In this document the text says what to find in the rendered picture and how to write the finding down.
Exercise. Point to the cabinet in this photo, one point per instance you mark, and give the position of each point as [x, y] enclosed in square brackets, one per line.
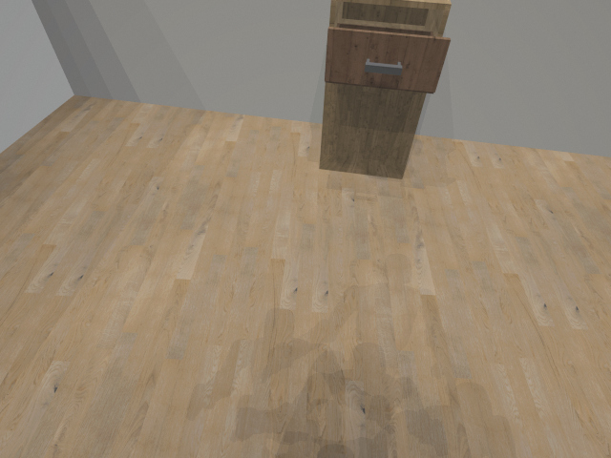
[369, 131]

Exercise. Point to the drawer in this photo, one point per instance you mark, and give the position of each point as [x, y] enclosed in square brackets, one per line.
[421, 54]

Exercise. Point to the handle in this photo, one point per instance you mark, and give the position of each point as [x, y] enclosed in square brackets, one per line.
[383, 68]

